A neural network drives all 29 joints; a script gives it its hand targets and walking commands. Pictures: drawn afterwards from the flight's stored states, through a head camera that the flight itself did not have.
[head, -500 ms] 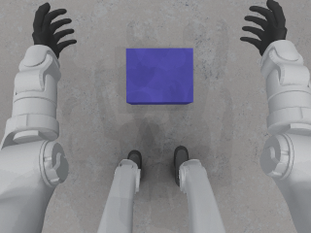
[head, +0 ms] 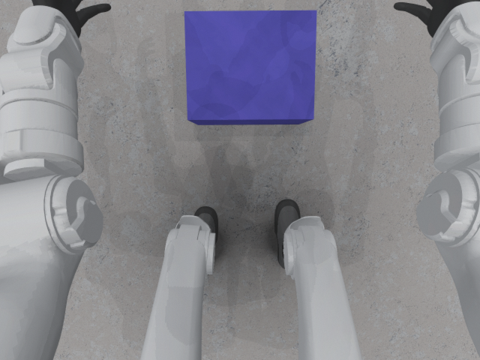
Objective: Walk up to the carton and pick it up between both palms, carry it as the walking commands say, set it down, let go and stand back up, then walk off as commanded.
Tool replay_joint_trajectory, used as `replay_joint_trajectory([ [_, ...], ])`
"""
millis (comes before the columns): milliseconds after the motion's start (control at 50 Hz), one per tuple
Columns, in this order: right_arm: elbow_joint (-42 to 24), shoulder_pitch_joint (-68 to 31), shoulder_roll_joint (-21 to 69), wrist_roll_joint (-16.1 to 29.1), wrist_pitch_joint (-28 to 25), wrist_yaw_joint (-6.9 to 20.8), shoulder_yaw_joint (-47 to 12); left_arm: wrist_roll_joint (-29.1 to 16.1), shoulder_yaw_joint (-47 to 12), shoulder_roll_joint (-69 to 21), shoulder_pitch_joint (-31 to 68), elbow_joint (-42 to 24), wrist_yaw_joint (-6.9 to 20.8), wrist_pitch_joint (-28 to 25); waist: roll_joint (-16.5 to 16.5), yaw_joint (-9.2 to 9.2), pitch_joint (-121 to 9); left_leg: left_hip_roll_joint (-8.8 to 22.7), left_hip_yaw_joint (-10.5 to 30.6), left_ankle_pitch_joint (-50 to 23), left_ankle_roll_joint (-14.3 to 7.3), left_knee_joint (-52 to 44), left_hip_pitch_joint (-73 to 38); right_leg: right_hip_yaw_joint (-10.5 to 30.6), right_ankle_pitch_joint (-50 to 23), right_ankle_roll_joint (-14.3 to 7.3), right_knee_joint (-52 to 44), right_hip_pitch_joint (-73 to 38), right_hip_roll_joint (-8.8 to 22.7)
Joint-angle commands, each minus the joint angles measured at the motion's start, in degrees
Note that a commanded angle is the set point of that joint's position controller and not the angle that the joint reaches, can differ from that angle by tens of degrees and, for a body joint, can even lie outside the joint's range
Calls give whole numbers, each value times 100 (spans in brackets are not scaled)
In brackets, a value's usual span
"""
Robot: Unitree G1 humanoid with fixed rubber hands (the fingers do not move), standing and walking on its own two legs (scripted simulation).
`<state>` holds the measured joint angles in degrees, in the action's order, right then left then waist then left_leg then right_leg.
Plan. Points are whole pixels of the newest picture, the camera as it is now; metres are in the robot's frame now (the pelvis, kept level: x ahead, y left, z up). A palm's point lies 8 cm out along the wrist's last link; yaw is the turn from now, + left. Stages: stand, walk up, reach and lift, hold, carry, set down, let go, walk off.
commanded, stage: reach and lift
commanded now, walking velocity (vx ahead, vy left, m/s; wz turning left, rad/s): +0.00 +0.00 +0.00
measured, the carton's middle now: (249, 75) +0.57 +0.00 -0.49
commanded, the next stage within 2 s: none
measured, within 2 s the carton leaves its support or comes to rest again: neither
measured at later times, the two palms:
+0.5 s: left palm (121, 53) +0.56 +0.23 -0.27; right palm (376, 50) +0.57 -0.21 -0.27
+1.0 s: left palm (147, 79) +0.54 +0.22 -0.40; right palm (347, 72) +0.56 -0.21 -0.39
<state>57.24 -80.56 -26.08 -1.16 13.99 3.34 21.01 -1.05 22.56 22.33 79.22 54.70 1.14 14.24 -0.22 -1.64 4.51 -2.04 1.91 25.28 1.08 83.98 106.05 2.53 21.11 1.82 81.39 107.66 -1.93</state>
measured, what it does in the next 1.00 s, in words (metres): lowers itself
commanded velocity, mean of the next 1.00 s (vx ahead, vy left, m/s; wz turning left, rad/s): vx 0.00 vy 0.00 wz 0.00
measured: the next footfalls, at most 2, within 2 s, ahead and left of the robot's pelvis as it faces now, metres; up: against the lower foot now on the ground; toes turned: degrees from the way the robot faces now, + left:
none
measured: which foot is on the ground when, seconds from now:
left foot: down 0.00-1.00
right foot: down 0.00-1.00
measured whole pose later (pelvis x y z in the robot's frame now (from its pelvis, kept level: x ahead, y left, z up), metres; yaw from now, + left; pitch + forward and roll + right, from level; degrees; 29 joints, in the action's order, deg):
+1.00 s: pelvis -0.01 +0.00 -0.21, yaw +2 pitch +34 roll +0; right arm 69.7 -93.3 -29.8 12.2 7.0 -2.4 7.7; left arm -12.6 6.3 27.0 91.6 66.8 -3.7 8.2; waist -0.7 -0.2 29.9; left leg -1.1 0.1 36.9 0.1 130.3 127.7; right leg 0.7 33.3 0.9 128.3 129.3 0.7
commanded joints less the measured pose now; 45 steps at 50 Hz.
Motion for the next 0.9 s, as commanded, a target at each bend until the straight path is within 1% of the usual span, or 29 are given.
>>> replay_joint_trajectory([
  [0,-1284,-2039,-1438,353,-120,-133,-114,-168,3,1580,1802,-1248,-177,-114,-4,-62,-8081,-52,-506,-1929,186,34,-3353,-591,-1738,-5,415,-4040,-184],
  [20,-1091,-1994,-1365,501,-91,-154,-244,-261,-133,1630,1883,-1017,-169,-84,-42,-67,-7909,-68,-553,-1788,188,168,-3173,-559,-1525,-45,490,-3813,-174],
  [40,-1825,-2318,-1531,575,-73,-218,-322,-431,-164,1703,2164,-1657,-224,-30,152,37,-8889,-68,-516,-1856,129,274,-3545,-573,-1698,8,611,-4346,-151],
  [60,-1565,-2396,-1582,718,40,-259,-430,-566,-284,1896,2272,-1537,-239,48,158,-35,-8885,-67,-609,-1632,147,348,-3221,-612,-1571,-46,774,-4511,-126],
  [80,-2193,-2552,-1773,767,84,-350,-484,-777,-425,1900,2375,-2186,-295,93,226,71,-9822,-91,-591,-1863,181,460,-3736,-620,-1838,-69,892,-5071,-151],
  [100,-1739,-2585,-1720,968,183,-378,-593,-874,-549,1981,2532,-1884,-305,158,41,4,-9636,-88,-626,-1644,186,515,-3514,-594,-1592,-131,990,-4972,-150],
  [120,-2209,-2768,-1816,1048,218,-434,-630,-949,-644,2091,2467,-2169,-351,202,106,-45,-10107,-96,-597,-1711,96,608,-3844,-660,-1649,-77,1136,-5142,-154],
  [140,-2431,-2800,-1840,1223,287,-462,-831,-1190,-862,1952,2741,-2543,-363,300,13,150,-10963,-93,-637,-2024,162,822,-4354,-627,-1959,-164,1239,-5735,-158],
  [180,-1947,-3036,-1723,1427,423,-519,-1079,-1370,-963,1898,2842,-1912,-375,399,169,2,-10071,-81,-662,-1818,117,1187,-3652,-451,-2061,-190,1584,-5569,-127],
  [220,-2513,-2948,-1868,1221,284,-573,-858,-1228,-769,2112,2871,-2573,-450,277,177,65,-10096,-90,-588,-2220,98,1342,-3686,-430,-2609,-160,1815,-5370,-131],
  [240,-2541,-3067,-1952,1262,239,-603,-876,-1307,-914,2055,2922,-2439,-471,255,145,135,-10046,-51,-526,-2168,116,1428,-3481,-450,-2629,-171,1974,-5402,-103],
  [300,-1726,-2860,-1696,1054,85,-639,-787,-1132,-790,1925,2802,-1382,-443,103,186,143,-8440,-31,-531,-1563,94,1676,-2336,-346,-2186,-168,2145,-4545,-28],
  [360,-823,-2701,-1522,1011,-56,-582,-774,-852,-745,1931,2714,-590,-455,-78,14,-42,-7448,-3,-503,-1194,62,1840,-2013,-298,-1572,-147,2275,-3604,-10],
  [380,-493,-2610,-1547,904,-115,-550,-720,-930,-899,1775,2763,-451,-463,-112,25,151,-7219,40,-494,-1039,53,1894,-1950,-386,-1338,-166,2351,-3403,8],
  [400,-542,-2705,-1503,930,-184,-552,-819,-923,-882,1732,2797,-579,-468,-194,52,-38,-7310,38,-500,-1247,60,2000,-2020,-344,-1454,-167,2445,-3447,44],
  [420,-181,-2653,-1416,1034,-194,-536,-885,-902,-922,1805,2694,-75,-452,-217,30,7,-6941,43,-528,-996,63,2128,-1711,-328,-1287,-176,2532,-3285,35],
  [460,-715,-2987,-1490,1127,-290,-525,-985,-1011,-997,1771,2882,-593,-455,-267,109,24,-7683,30,-513,-1345,-3,2359,-2028,-404,-1617,-131,2836,-3511,4],
  [480,-90,-2925,-1458,1158,-308,-522,-1105,-1109,-1085,1683,2851,44,-464,-274,210,40,-7062,73,-544,-1093,41,2448,-1657,-412,-1377,-141,2916,-3257,57],
  [520,-724,-3340,-1554,1224,-353,-568,-1136,-1159,-1035,1889,3171,-538,-489,-316,328,26,-7547,56,-538,-1149,-18,2546,-1881,-447,-1441,-132,2988,-3493,57],
  [540,-438,-3399,-1558,1299,-367,-581,-1172,-1169,-1135,1869,3171,-109,-511,-332,311,44,-7057,101,-526,-900,-34,2596,-1555,-461,-1233,-104,3117,-3202,77],
  [580,-796,-3609,-1622,1355,-427,-616,-1116,-1177,-1188,1899,3462,-696,-554,-381,199,29,-7341,103,-483,-1086,-64,2704,-1941,-528,-1223,-122,3288,-3073,78],
  [620,-390,-3503,-1579,1422,-444,-606,-1148,-1192,-1306,1744,3438,-373,-558,-396,-55,-4,-6669,118,-434,-1071,-33,2750,-1967,-541,-909,-155,3312,-2507,134],
  [640,98,-3469,-1693,1305,-468,-595,-1073,-1193,-1333,1724,3411,51,-544,-411,-39,175,-6087,166,-425,-802,-31,2911,-1603,-526,-600,-167,3405,-2096,177],
  [720,301,-3444,-1566,1352,-594,-576,-1295,-1251,-1512,1608,3376,190,-515,-544,71,175,-5781,227,-362,-828,-13,3129,-1446,-514,-663,-135,3665,-1893,253],
  [740,-47,-3483,-1653,1335,-645,-605,-1228,-1187,-1444,1708,3422,-154,-535,-580,49,174,-6137,210,-376,-1095,-17,3194,-1605,-494,-957,-118,3688,-2158,225],
  [760,215,-3401,-1716,1282,-688,-619,-1225,-1247,-1477,1657,3383,106,-542,-607,97,283,-6039,212,-388,-1107,16,3332,-1507,-504,-975,-111,3795,-2064,246],
  [780,552,-3366,-1515,1411,-675,-578,-1290,-1206,-1513,1680,3356,379,-514,-617,-9,83,-5444,231,-344,-916,-18,3289,-1238,-521,-714,-137,3877,-1646,292],
  [860,291,-3463,-1627,1301,-829,-609,-1167,-1198,-1544,1541,3259,344,-505,-730,-73,279,-5260,216,-225,-1201,-19,3526,-1181,-434,-912,-93,4007,-1453,262],
  [880,562,-3259,-1615,1380,-848,-611,-1250,-1148,-1526,1596,3337,265,-536,-765,-95,176,-5264,232,-280,-1203,38,3602,-1213,-388,-969,-146,4027,-1527,300],
])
